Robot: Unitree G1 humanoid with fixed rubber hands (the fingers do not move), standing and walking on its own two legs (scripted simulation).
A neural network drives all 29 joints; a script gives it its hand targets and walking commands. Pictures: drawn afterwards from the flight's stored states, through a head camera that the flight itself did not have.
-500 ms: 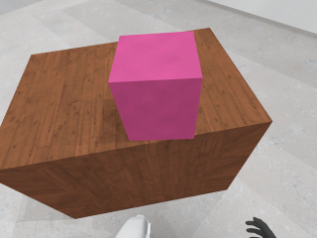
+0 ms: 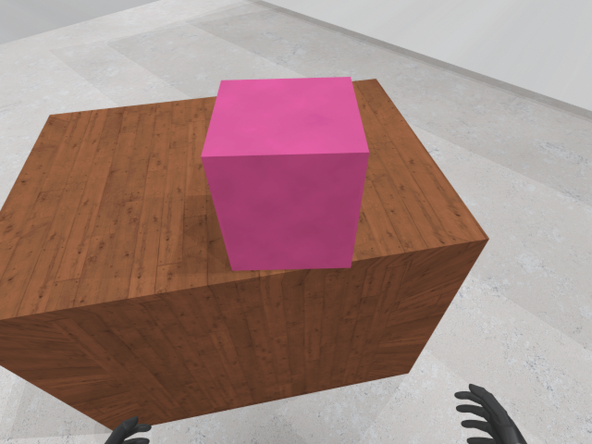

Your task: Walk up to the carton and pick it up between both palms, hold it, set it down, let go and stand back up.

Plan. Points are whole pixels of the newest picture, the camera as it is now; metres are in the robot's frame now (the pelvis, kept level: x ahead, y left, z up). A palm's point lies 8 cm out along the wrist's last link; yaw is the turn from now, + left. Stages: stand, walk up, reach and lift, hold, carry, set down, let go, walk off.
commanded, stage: walk up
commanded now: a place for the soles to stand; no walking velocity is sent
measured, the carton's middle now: (288, 178) +0.51 +0.02 +0.08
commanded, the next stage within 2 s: none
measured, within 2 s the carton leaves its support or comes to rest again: neither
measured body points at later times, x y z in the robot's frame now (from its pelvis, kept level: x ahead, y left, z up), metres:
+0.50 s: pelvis +0.02 +0.01 +0.00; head +0.03 +0.02 +0.45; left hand +0.12 +0.29 -0.10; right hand +0.16 -0.25 -0.09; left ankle +0.09 +0.13 -0.72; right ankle -0.02 -0.11 -0.72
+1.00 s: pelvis +0.04 +0.02 +0.00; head +0.04 +0.03 +0.45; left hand +0.09 +0.30 -0.11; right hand +0.17 -0.23 -0.10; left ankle +0.09 +0.13 -0.72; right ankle -0.02 -0.11 -0.72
